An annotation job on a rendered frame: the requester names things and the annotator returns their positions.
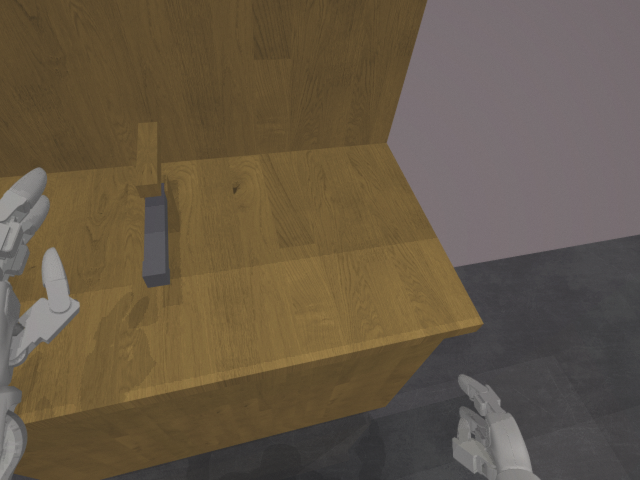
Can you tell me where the robot left forearm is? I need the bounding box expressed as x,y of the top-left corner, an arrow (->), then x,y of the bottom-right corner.
0,386 -> 27,480

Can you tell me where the robot right hand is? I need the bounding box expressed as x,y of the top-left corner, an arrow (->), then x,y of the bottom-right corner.
452,374 -> 533,480

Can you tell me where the tap lever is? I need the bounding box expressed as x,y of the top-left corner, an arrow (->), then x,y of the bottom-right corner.
142,183 -> 170,288

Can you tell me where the robot left hand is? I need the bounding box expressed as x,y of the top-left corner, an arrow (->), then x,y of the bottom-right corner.
0,167 -> 80,387

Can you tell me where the counter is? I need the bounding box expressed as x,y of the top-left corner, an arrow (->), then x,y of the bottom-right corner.
0,0 -> 484,480

